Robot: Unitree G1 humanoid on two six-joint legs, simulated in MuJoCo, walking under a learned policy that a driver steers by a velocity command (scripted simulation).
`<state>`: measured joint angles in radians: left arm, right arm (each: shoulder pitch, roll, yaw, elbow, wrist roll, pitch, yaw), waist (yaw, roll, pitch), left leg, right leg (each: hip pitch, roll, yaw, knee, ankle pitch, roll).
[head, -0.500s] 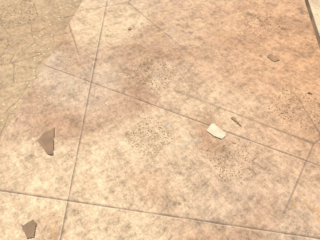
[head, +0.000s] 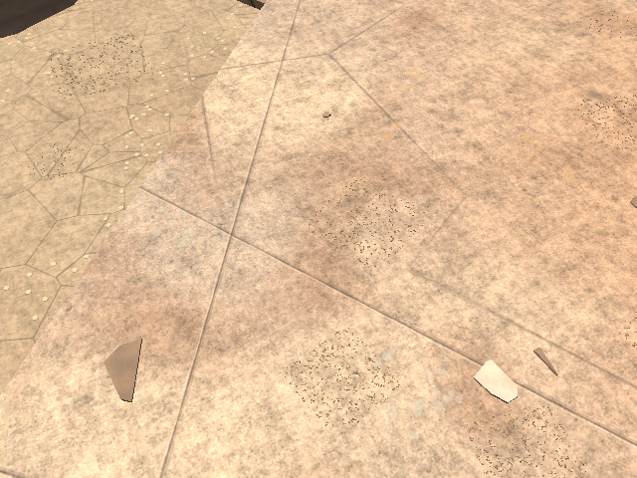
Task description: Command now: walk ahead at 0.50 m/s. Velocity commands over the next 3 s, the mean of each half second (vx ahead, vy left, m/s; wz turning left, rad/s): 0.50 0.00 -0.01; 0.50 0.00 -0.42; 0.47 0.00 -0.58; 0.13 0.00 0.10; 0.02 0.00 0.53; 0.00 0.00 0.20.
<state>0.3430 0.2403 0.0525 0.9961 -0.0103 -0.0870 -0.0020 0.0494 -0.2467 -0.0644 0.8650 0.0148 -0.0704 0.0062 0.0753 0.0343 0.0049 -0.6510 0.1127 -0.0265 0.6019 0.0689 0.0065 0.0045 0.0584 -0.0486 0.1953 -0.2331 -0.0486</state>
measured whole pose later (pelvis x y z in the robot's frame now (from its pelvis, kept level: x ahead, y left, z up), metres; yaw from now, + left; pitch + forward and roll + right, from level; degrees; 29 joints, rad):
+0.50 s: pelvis +0.28 +0.05 +0.00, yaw -1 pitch +2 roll +1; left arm 0.08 0.27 0.07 0.90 -0.01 -0.07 0.00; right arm 0.34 -0.23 -0.05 0.99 0.00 -0.09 0.00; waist -0.06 -0.04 0.00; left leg -0.03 -0.06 0.06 0.19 -0.20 0.06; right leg -0.69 -0.13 0.03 0.71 0.05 -0.01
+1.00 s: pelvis +0.56 -0.03 +0.00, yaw -16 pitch +2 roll +0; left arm 0.32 0.25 0.07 0.85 -0.01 -0.06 0.00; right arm 0.04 -0.29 -0.07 0.81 -0.01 -0.10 -0.01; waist 0.06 0.03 0.02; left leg -0.66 0.09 -0.10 0.72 -0.05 -0.04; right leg -0.16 0.11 0.10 0.32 -0.18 -0.10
